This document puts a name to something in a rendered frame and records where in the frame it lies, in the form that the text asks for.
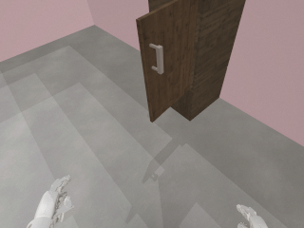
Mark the robot left forearm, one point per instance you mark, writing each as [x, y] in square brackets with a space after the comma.
[41, 222]

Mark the robot left hand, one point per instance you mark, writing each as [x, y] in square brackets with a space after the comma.
[51, 200]

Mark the handle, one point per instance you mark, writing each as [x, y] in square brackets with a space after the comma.
[159, 57]

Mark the robot right hand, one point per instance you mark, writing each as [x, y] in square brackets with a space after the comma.
[251, 215]

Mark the cupboard door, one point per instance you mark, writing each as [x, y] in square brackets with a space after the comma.
[172, 26]

